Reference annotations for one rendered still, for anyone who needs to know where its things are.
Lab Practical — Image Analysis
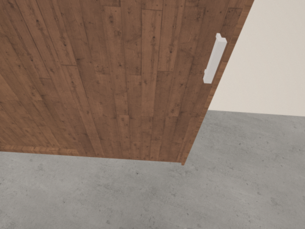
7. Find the wardrobe door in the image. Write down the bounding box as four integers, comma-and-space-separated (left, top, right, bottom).
0, 6, 76, 149
0, 0, 246, 162

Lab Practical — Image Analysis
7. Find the handle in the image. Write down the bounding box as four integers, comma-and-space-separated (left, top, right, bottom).
203, 33, 227, 83

